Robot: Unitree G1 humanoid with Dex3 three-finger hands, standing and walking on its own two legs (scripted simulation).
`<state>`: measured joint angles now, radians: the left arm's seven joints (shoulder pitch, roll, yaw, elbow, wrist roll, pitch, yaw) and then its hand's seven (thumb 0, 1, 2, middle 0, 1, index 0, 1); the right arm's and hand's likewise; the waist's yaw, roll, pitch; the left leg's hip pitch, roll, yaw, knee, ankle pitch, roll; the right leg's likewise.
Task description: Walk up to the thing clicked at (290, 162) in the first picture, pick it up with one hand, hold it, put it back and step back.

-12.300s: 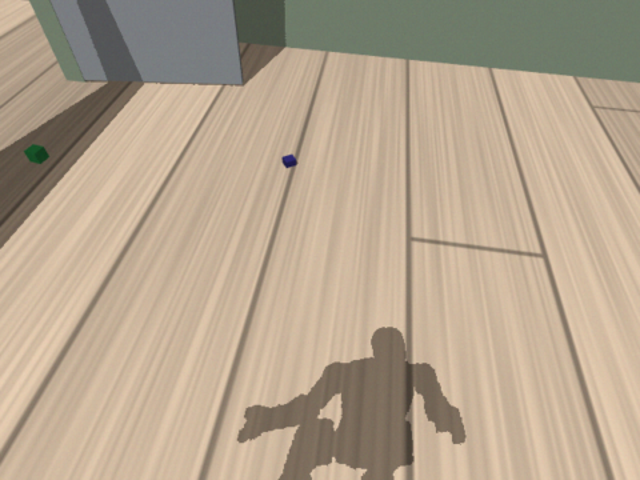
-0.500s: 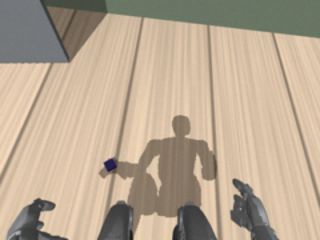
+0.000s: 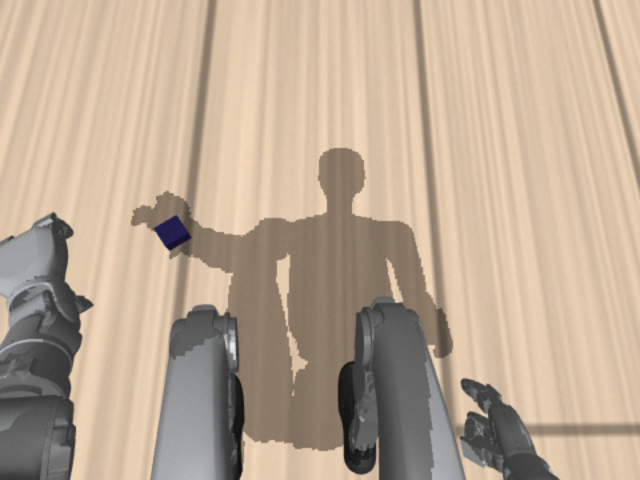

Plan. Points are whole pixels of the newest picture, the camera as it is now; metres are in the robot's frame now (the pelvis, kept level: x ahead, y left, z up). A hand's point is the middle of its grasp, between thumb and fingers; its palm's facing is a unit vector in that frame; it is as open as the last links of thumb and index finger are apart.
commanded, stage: rise first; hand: left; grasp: from above
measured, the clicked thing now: (172, 233) +0.52 +0.26 -0.43
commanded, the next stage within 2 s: approach in 1.38 s
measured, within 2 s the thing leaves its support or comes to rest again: neither
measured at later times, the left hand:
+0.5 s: hand (104, 245) +0.44 +0.32 -0.24, palm faces -0.28 -0.27 -0.92, open 11.5 cm
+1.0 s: hand (121, 237) +0.47 +0.31 -0.29, palm faces -0.29 -0.28 -0.91, open 11.5 cm
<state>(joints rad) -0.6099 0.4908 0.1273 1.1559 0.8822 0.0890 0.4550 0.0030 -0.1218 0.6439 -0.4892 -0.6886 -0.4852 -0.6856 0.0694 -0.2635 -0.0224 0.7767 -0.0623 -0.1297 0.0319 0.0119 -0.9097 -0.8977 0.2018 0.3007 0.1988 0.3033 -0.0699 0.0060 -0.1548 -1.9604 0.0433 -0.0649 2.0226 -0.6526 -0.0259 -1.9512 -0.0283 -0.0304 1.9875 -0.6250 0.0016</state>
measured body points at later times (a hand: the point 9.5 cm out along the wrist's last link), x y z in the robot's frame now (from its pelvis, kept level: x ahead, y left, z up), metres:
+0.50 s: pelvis +0.00 +0.02 -0.08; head +0.22 +0.06 +0.30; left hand +0.45 +0.33 -0.19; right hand +0.03 -0.25 -0.20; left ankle +0.09 +0.14 -0.41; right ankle +0.10 -0.12 -0.41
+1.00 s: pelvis +0.01 +0.01 -0.12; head +0.26 +0.04 +0.25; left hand +0.48 +0.32 -0.24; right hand +0.03 -0.26 -0.23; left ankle +0.09 +0.13 -0.41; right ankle +0.10 -0.12 -0.41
